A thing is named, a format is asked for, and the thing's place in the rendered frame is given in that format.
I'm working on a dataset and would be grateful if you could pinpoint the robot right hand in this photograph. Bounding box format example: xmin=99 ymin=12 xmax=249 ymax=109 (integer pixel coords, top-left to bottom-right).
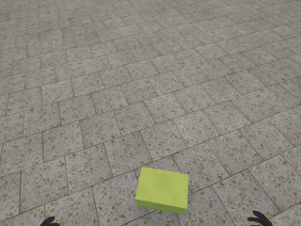
xmin=247 ymin=210 xmax=273 ymax=226

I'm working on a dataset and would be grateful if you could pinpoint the carton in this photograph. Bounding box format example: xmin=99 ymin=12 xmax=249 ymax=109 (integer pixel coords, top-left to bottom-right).
xmin=135 ymin=167 xmax=189 ymax=215

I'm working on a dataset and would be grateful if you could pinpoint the robot left hand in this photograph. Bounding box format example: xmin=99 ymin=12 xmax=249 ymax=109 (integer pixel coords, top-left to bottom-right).
xmin=40 ymin=216 xmax=60 ymax=226

